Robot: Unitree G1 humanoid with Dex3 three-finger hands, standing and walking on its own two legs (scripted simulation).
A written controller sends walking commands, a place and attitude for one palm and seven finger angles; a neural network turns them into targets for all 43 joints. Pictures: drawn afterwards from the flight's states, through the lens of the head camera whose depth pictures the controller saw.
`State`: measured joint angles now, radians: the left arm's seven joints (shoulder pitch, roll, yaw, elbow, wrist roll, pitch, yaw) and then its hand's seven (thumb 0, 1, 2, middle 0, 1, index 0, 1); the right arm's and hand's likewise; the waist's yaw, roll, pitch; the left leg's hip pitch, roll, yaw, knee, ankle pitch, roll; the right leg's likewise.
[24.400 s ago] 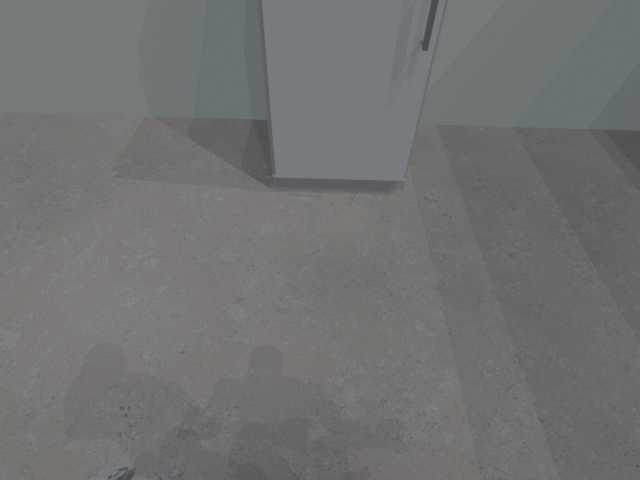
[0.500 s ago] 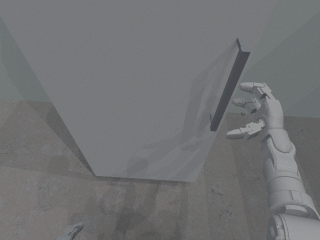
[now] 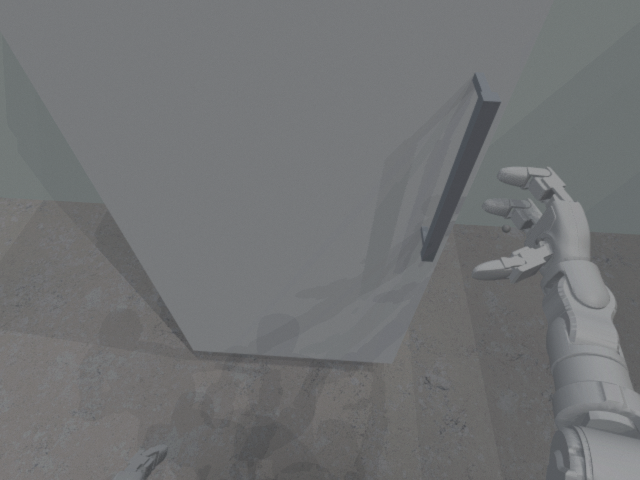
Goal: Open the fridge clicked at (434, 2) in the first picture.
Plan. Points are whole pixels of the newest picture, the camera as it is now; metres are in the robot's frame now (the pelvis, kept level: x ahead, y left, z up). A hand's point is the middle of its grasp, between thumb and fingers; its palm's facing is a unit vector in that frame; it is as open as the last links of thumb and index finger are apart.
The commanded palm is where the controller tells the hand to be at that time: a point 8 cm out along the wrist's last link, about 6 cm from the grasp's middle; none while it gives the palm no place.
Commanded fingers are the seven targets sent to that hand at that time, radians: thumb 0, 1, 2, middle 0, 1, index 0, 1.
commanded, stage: move the hooked fingers beside the handle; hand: right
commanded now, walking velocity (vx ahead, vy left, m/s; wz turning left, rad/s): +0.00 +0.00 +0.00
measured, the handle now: (449, 183) +0.50 -0.12 +0.10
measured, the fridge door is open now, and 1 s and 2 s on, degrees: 0 0 0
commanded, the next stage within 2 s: feel for the door with the fingertips in 0.98 s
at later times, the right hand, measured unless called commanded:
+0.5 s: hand (517, 232) +0.41 -0.19 +0.11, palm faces -0.05 +1.00 +0.00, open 14.0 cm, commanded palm +0.38 -0.25 +0.11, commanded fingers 0.00 0.50 -0.30 0.30 1.20 0.30 1.20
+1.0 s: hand (514, 227) +0.41 -0.19 +0.12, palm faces -0.05 +1.00 +0.00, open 14.0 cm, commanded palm +0.38 -0.25 +0.11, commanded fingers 0.00 0.50 -0.30 0.30 1.20 0.30 1.20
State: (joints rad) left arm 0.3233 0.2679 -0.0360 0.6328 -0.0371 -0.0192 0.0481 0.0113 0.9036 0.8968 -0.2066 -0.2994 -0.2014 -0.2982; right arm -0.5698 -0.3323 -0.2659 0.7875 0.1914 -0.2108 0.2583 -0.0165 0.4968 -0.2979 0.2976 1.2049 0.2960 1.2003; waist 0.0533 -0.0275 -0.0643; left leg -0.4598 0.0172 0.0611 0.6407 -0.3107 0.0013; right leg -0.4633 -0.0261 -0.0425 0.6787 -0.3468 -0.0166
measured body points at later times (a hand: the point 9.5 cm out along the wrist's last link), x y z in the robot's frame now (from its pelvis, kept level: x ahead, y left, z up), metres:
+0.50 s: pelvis +0.00 +0.00 +0.00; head +0.04 -0.01 +0.45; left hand +0.10 +0.25 -0.11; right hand +0.41 -0.25 +0.11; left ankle +0.00 +0.12 -0.72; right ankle -0.01 -0.11 -0.72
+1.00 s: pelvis +0.00 +0.00 +0.00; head +0.04 +0.00 +0.45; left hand +0.09 +0.26 -0.11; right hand +0.41 -0.24 +0.12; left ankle +0.00 +0.12 -0.72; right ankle -0.01 -0.11 -0.72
